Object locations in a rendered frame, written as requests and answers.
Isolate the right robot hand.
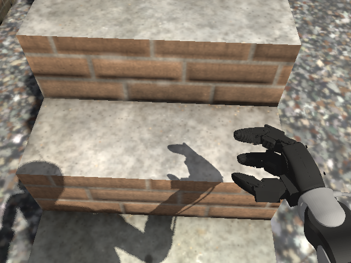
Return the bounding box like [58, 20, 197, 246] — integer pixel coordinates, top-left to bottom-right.
[231, 124, 326, 207]

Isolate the robot right forearm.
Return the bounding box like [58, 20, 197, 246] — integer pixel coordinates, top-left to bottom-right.
[297, 187, 351, 263]

